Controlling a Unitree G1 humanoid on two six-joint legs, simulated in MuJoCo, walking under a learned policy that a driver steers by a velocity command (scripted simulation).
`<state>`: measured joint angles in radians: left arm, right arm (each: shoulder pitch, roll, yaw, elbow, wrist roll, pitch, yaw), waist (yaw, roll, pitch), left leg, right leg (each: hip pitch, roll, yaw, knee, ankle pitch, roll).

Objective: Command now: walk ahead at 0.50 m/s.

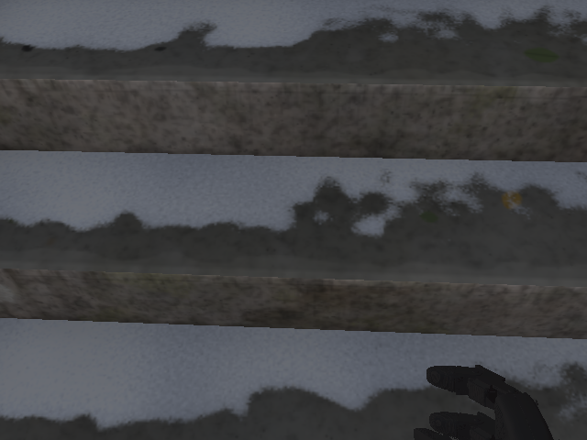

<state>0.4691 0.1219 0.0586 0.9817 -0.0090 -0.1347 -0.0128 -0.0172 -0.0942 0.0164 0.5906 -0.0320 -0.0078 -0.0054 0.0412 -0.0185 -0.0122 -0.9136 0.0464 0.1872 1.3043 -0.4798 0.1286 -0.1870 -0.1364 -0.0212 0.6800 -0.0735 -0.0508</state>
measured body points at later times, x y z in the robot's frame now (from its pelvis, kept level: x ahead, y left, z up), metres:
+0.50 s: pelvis +0.26 +0.02 +0.16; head +0.30 +0.04 +0.61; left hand +0.51 +0.14 +0.08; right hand +0.15 -0.19 +0.03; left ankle +0.12 +0.09 -0.58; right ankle +0.39 -0.04 -0.44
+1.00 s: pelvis +0.47 +0.05 +0.32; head +0.51 +0.04 +0.77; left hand +0.40 +0.27 +0.18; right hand +0.71 -0.08 +0.25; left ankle +0.62 +0.15 -0.24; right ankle +0.39 -0.04 -0.43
